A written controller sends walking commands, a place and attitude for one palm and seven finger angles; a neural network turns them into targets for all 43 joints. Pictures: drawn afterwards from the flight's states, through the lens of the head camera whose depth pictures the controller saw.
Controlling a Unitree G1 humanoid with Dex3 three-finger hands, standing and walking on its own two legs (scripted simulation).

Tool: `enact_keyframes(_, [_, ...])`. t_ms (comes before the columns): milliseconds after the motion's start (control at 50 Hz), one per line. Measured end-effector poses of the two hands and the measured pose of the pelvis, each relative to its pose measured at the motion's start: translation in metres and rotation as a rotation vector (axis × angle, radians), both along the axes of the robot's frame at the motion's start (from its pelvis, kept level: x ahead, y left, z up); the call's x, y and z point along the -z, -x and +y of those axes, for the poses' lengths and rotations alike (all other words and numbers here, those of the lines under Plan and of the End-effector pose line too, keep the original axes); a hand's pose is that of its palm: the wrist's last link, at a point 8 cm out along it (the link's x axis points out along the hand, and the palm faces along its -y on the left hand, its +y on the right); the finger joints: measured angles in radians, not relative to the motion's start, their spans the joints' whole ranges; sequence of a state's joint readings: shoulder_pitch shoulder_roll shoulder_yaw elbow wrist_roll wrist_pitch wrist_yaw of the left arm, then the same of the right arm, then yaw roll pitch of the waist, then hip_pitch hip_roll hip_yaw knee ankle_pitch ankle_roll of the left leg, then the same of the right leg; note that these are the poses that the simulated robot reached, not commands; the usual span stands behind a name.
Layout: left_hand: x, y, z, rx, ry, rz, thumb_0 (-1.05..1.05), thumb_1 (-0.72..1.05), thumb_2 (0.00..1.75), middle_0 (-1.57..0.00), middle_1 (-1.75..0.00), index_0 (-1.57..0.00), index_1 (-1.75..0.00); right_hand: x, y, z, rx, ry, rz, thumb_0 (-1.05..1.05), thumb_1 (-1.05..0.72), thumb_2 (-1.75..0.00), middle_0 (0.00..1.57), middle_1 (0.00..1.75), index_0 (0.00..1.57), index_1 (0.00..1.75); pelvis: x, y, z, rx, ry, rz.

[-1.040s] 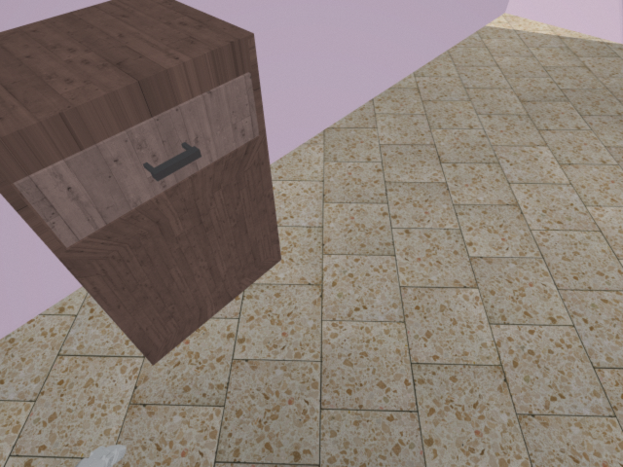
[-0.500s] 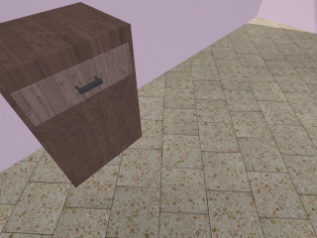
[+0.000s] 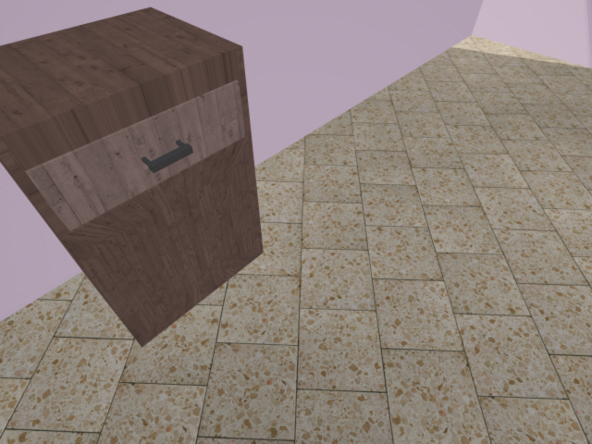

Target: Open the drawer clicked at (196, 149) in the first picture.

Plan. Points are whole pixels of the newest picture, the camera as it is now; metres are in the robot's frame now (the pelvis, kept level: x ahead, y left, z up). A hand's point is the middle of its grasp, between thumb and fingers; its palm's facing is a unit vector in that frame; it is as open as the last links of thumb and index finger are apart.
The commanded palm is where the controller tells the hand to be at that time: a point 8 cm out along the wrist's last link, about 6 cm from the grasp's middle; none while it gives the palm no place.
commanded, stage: stand and wait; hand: left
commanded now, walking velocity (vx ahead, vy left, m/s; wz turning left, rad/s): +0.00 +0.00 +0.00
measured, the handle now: (166, 154) +0.77 +0.37 -0.07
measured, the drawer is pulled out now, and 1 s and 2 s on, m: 0.00 0.00 0.00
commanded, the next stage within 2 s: look at it before walking up in 0.04 s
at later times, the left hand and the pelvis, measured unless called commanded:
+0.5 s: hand out of the picture +0.07 +0.26 -0.16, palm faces -0.03 -0.94 -0.33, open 7.4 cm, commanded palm none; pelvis +0.00 +0.01 +0.00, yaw +0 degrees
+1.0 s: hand out of the picture +0.07 +0.23 -0.18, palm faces -0.12 -0.95 -0.29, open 7.4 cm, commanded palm none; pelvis +0.00 +0.01 -0.02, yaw -8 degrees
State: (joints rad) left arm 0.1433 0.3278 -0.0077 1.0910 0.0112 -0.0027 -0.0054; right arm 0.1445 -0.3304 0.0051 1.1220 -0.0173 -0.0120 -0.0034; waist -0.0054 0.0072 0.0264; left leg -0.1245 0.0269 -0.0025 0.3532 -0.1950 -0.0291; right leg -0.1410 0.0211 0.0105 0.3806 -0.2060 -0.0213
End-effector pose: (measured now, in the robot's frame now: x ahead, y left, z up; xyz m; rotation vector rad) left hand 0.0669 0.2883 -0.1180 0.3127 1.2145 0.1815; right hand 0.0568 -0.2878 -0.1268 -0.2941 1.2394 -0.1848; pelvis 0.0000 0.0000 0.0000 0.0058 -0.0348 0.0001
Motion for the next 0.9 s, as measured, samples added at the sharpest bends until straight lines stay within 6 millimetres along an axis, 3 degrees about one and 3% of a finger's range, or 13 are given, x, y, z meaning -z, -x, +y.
enact_keyframes(280, [0.003,0.002,0.005,0.002,0.004,0.009,0.01,0.9,0.9,-0.21,-0.3,-0.2,-0.3,-0.002,0.0,0.005,0.002,0.006,0.003,0.01,-0.9,-0.9,0.2,0.3,0.2,0.3,0.0,0.0,0.005,0.001,0.001,0.005])
enact_keyframes(780, [0.002,-0.008,0.016,0.003,-0.002,0.014,0.01,0.9,0.9,-0.21,-0.3,-0.2,-0.3,-0.007,-0.029,0.011,-0.012,0.015,-0.038,0.01,-0.9,-0.9,0.2,0.3,0.2,0.3,-0.001,-0.009,0.013,0.012,0.001,0.012])
enact_keyframes(900, [0.012,-0.008,0.007,0.025,0.007,0.053,0.01,0.9,0.9,-0.2,-0.3,-0.2,-0.3,0.0,-0.022,0.019,0.051,0.0,-0.068,0.01,-0.9,-0.9,0.2,0.3,0.2,0.3,0.005,-0.006,0.013,0.073,-0.007,0.019])
